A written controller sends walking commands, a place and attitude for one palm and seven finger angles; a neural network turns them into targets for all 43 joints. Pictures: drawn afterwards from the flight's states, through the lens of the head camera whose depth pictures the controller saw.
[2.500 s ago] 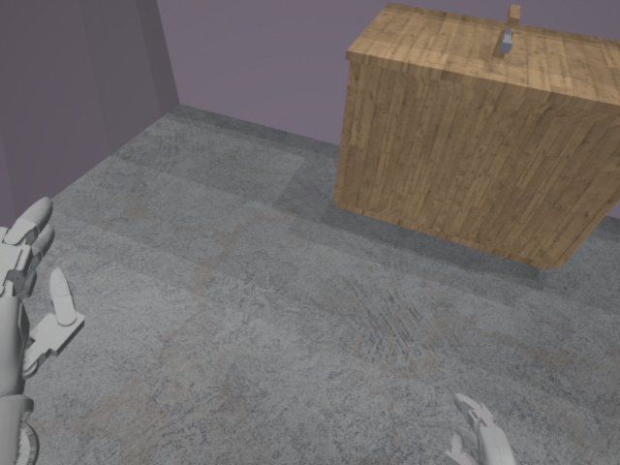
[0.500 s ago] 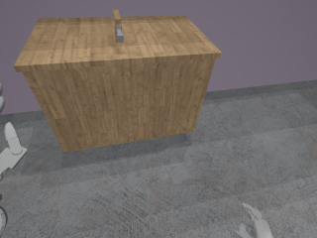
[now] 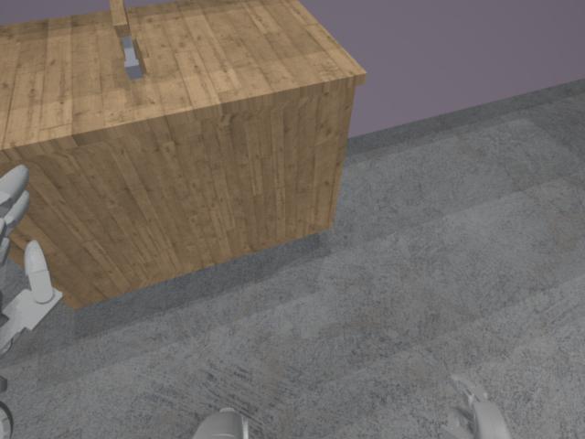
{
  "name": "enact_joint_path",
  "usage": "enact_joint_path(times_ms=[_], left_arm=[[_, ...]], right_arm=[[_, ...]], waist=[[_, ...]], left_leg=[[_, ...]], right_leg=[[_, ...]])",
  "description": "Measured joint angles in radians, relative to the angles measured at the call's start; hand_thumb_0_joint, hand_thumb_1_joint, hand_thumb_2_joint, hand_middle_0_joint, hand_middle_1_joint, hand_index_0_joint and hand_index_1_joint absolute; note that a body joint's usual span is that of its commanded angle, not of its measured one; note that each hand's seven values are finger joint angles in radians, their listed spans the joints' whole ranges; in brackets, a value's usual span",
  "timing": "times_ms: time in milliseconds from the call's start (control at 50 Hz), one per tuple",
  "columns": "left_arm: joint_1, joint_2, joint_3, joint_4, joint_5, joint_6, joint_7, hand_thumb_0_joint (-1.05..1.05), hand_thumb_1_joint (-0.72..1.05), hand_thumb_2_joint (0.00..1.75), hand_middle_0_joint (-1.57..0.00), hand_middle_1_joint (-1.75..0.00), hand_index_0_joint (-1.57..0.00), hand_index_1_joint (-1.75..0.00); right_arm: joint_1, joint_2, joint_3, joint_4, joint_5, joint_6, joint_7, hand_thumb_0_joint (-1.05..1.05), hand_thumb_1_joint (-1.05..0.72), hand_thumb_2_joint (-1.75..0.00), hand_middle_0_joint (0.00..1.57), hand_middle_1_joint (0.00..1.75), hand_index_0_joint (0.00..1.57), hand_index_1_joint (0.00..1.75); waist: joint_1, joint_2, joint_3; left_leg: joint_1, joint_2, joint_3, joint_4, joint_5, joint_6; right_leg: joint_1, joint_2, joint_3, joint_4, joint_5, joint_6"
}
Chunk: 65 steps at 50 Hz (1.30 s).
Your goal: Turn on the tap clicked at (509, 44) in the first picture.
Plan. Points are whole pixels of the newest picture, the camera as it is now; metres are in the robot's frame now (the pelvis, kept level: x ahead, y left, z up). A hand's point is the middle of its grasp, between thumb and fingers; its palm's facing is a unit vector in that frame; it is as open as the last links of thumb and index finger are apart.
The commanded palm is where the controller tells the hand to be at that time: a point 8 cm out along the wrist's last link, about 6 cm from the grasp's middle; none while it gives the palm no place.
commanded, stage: take the last steps up to it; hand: left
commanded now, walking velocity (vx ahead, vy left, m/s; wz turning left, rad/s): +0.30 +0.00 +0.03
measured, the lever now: (133, 69) +0.77 +0.36 +0.08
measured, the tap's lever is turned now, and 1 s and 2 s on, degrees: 0 0 0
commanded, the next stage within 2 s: come to a stop and stand still in 1.38 s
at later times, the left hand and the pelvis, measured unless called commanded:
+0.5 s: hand (112, 193) +0.34 +0.22 +0.18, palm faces +0.42 -0.79 -0.45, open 7.4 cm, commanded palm +0.28 +0.26 +0.18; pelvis +0.12 -0.02 -0.01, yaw +0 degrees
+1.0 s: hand (150, 121) +0.45 +0.21 +0.19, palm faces +0.39 -0.81 -0.45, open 7.4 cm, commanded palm +0.40 +0.25 +0.18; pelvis +0.24 -0.03 +0.00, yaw +0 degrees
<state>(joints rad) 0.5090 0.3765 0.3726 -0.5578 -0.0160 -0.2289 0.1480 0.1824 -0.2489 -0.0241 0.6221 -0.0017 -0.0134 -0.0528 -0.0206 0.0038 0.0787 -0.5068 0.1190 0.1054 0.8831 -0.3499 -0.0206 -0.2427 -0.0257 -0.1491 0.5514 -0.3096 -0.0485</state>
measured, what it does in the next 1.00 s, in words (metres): walks ahead: left foot, then right foot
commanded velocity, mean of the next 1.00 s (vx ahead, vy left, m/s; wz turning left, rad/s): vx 0.29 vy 0.01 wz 0.03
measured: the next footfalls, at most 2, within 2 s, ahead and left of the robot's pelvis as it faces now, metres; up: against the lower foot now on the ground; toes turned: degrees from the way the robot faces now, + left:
left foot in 0.08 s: +0.15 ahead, +0.14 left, +0.00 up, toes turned +10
right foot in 0.42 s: +0.18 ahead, -0.13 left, +0.00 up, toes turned -11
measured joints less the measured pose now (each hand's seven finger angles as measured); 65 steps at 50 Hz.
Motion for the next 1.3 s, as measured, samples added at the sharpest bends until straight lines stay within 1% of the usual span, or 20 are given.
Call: enact_joint_path(times_ms=[100, 160, 220, 300, 400, 440, 480, 540, 580, 700, 740, 820, 860, 940, 1020, 1040, 1080, 1160, 1200, 1300], left_arm=[[-0.011, 0.031, 0.019, -0.039, -0.006, -0.017, 0.016, 0.01, 0.89, 0.89, -0.22, -0.31, -0.22, -0.30], [-0.071, 0.028, 0.032, 0.026, -0.009, -0.022, 0.020, 0.01, 0.89, 0.89, -0.22, -0.31, -0.22, -0.30], [-0.111, 0.010, 0.026, 0.077, -0.009, -0.002, 0.014, 0.01, 0.89, 0.89, -0.21, -0.31, -0.21, -0.30], [-0.066, -0.012, 0.000, 0.040, -0.009, 0.011, 0.005, 0.01, 0.89, 0.90, -0.21, -0.31, -0.21, -0.30], [-0.014, 0.010, -0.007, 0.019, -0.004, 0.012, 0.003, 0.01, 0.89, 0.89, -0.21, -0.31, -0.21, -0.30], [-0.029, 0.020, -0.002, 0.033, 0.002, 0.016, 0.005, 0.01, 0.89, 0.89, -0.21, -0.31, -0.21, -0.30], [-0.067, -0.002, -0.017, 0.062, 0.001, 0.022, 0.002, 0.01, 0.89, 0.89, -0.21, -0.31, -0.22, -0.30], [-0.083, -0.039, -0.027, 0.089, -0.001, 0.025, 0.000, 0.01, 0.89, 0.89, -0.21, -0.31, -0.22, -0.30], [-0.070, -0.048, -0.025, 0.089, 0.001, 0.018, 0.003, 0.01, 0.89, 0.89, -0.21, -0.31, -0.22, -0.30], [-0.038, -0.026, -0.023, 0.010, -0.001, 0.008, 0.019, 0.01, 0.89, 0.89, -0.21, -0.31, -0.22, -0.30], [-0.043, -0.011, -0.013, -0.019, -0.004, 0.002, 0.026, 0.01, 0.89, 0.89, -0.21, -0.31, -0.22, -0.30], [-0.107, 0.015, 0.010, 0.047, -0.009, -0.008, 0.023, 0.01, 0.89, 0.89, -0.21, -0.31, -0.22, -0.30], [-0.113, 0.016, 0.017, 0.057, -0.012, 0.001, 0.017, 0.01, 0.89, 0.89, -0.21, -0.31, -0.21, -0.30], [-0.056, 0.000, 0.008, 0.025, -0.015, 0.002, 0.009, 0.01, 0.89, 0.90, -0.21, -0.31, -0.21, -0.30], [-0.015, 0.018, 0.002, 0.026, -0.009, 0.003, 0.005, 0.01, 0.89, 0.89, -0.21, -0.31, -0.21, -0.30], [-0.019, 0.024, 0.003, 0.032, -0.005, 0.006, 0.005, 0.01, 0.89, 0.89, -0.21, -0.31, -0.21, -0.30], [-0.049, 0.010, -0.011, 0.062, 0.000, 0.010, 0.001, 0.01, 0.89, 0.89, -0.21, -0.31, -0.21, -0.30], [-0.080, -0.038, -0.024, 0.104, -0.002, 0.014, -0.003, 0.01, 0.89, 0.89, -0.21, -0.31, -0.22, -0.30], [-0.072, -0.046, -0.024, 0.102, 0.001, 0.009, 0.001, 0.01, 0.89, 0.89, -0.21, -0.31, -0.22, -0.30], [-0.043, -0.025, -0.025, 0.025, 0.001, 0.001, 0.013, 0.01, 0.89, 0.89, -0.21, -0.31, -0.22, -0.30]], right_arm=[[0.046, -0.017, -0.021, -0.034, -0.001, -0.020, -0.021, 0.01, -0.90, -0.89, 0.20, 0.30, 0.20, 0.30], [0.028, 0.015, -0.021, -0.032, -0.002, -0.025, -0.029, 0.01, -0.91, -0.90, 0.19, 0.30, 0.20, 0.30], [0.011, 0.059, 0.001, -0.027, 0.001, -0.039, -0.014, 0.01, -0.91, -0.90, 0.19, 0.30, 0.20, 0.30], [0.013, 0.108, 0.039, -0.034, 0.002, -0.059, 0.007, 0.01, -0.90, -0.89, 0.20, 0.30, 0.20, 0.30], [0.038, 0.137, 0.066, -0.036, 0.002, -0.067, 0.009, 0.01, -0.90, -0.89, 0.20, 0.30, 0.21, 0.30], [0.041, 0.128, 0.066, -0.029, 0.004, -0.058, 0.006, 0.01, -0.90, -0.89, 0.20, 0.30, 0.21, 0.30], [0.026, 0.101, 0.057, 0.010, 0.005, -0.046, 0.004, 0.01, -0.90, -0.89, 0.20, 0.30, 0.21, 0.30], [0.011, 0.061, 0.043, 0.054, 0.006, -0.024, 0.004, 0.01, -0.90, -0.89, 0.20, 0.30, 0.21, 0.30], [0.008, 0.042, 0.034, 0.056, 0.005, -0.014, 0.000, 0.01, -0.90, -0.89, 0.20, 0.30, 0.21, 0.30], [0.030, 0.003, -0.001, -0.004, -0.003, -0.025, -0.015, 0.01, -0.90, -0.89, 0.20, 0.30, 0.21, 0.30], [0.029, -0.003, -0.015, -0.027, -0.001, -0.034, -0.023, 0.01, -0.90, -0.89, 0.20, 0.30, 0.21, 0.30], [-0.006, 0.040, -0.015, -0.029, 0.004, -0.050, -0.023, 0.01, -0.91, -0.89, 0.19, 0.30, 0.20, 0.30], [-0.014, 0.066, -0.001, -0.030, 0.007, -0.062, -0.012, 0.01, -0.91, -0.89, 0.19, 0.30, 0.20, 0.30], [0.003, 0.103, 0.030, -0.043, 0.009, -0.084, 0.009, 0.01, -0.90, -0.89, 0.20, 0.30, 0.20, 0.30], [0.036, 0.120, 0.051, -0.045, 0.010, -0.085, 0.007, 0.01, -0.90, -0.89, 0.20, 0.30, 0.21, 0.30], [0.042, 0.117, 0.054, -0.043, 0.011, -0.081, 0.004, 0.01, -0.90, -0.89, 0.20, 0.30, 0.21, 0.30], [0.033, 0.097, 0.049, -0.008, 0.008, -0.067, 0.000, 0.01, -0.90, -0.89, 0.20, 0.30, 0.21, 0.30], [0.013, 0.055, 0.037, 0.058, 0.007, -0.040, 0.003, 0.01, -0.90, -0.89, 0.20, 0.30, 0.21, 0.30], [0.012, 0.043, 0.030, 0.059, 0.005, -0.032, 0.000, 0.01, -0.90, -0.89, 0.20, 0.30, 0.21, 0.30], [0.030, 0.017, 0.007, 0.007, -0.004, -0.040, -0.011, 0.01, -0.90, -0.89, 0.20, 0.30, 0.21, 0.30]], waist=[[0.011, -0.031, -0.024], [0.014, -0.053, -0.032], [0.001, -0.032, -0.041], [0.005, 0.000, -0.041], [0.024, 0.036, -0.033], [0.031, 0.048, -0.033], [0.039, 0.064, -0.028], [0.043, 0.053, -0.028], [0.035, 0.035, -0.029], [0.029, -0.022, -0.018], [0.034, -0.035, -0.014], [0.018, -0.047, -0.019], [0.011, -0.034, -0.025], [0.011, 0.000, -0.032], [0.021, 0.027, -0.032], [0.024, 0.034, -0.031], [0.031, 0.055, -0.025], [0.039, 0.045, -0.021], [0.030, 0.028, -0.019], [0.023, -0.016, -0.012]], left_leg=[[0.142, -0.022, 0.051, -0.300, 0.160, 0.028], [0.156, -0.029, 0.072, -0.247, 0.109, 0.041], [0.179, -0.018, 0.060, -0.276, 0.093, 0.038], [0.218, 0.005, 0.057, -0.333, 0.102, 0.022], [0.244, 0.024, 0.044, -0.305, 0.056, -0.011], [0.212, 0.029, 0.028, -0.197, -0.019, 0.000], [0.144, 0.003, -0.021, 0.008, -0.108, 0.010], [0.055, -0.035, -0.042, 0.213, -0.107, 0.003], [0.032, -0.036, -0.028, 0.181, -0.082, 0.003], [0.132, -0.032, 0.040, -0.241, 0.063, 0.018], [0.174, -0.039, 0.054, -0.306, 0.158, 0.033], [0.181, -0.038, 0.059, -0.258, 0.086, 0.044], [0.198, -0.027, 0.052, -0.290, 0.090, 0.037], [0.236, -0.005, 0.049, -0.346, 0.098, 0.017], [0.248, 0.008, 0.034, -0.298, 0.049, -0.011], [0.235, 0.013, 0.026, -0.249, 0.016, -0.003], [0.175, -0.001, -0.020, -0.063, -0.090, 0.012], [0.054, -0.053, -0.050, 0.223, -0.086, 0.005], [0.038, -0.052, -0.034, 0.176, -0.058, 0.005], [0.131, -0.049, 0.012, -0.197, 0.045, 0.018]], right_leg=[[0.041, -0.008, 0.015, 0.072, -0.091, 0.030], [-0.039, -0.011, 0.069, 0.325, -0.199, 0.039], [-0.140, -0.005, 0.074, 0.497, -0.200, 0.052], [-0.178, -0.031, 0.042, 0.361, -0.132, 0.066], [-0.089, -0.030, -0.012, 0.066, -0.047, 0.076], [-0.069, -0.026, -0.019, 0.027, 0.054, 0.043], [-0.070, -0.029, -0.031, 0.080, 0.031, 0.018], [-0.030, -0.037, -0.033, 0.054, -0.003, 0.016], [-0.001, -0.042, -0.034, 0.016, 0.004, 0.024], [0.062, -0.052, -0.037, 0.008, -0.041, 0.043], [0.048, -0.059, -0.017, 0.095, -0.095, 0.051], [-0.099, -0.029, 0.075, 0.455, -0.222, 0.053], [-0.158, -0.025, 0.073, 0.494, -0.200, 0.060], [-0.181, -0.040, 0.039, 0.308, -0.111, 0.071], [-0.097, -0.031, -0.002, 0.051, -0.023, 0.073], [-0.083, -0.027, -0.008, 0.026, 0.052, 0.051], [-0.087, -0.026, -0.022, 0.077, 0.059, 0.017], [-0.042, -0.034, -0.025, 0.049, 0.020, 0.012], [-0.016, -0.037, -0.029, 0.010, 0.031, 0.015], [0.024, -0.042, -0.030, -0.003, 0.009, 0.026]])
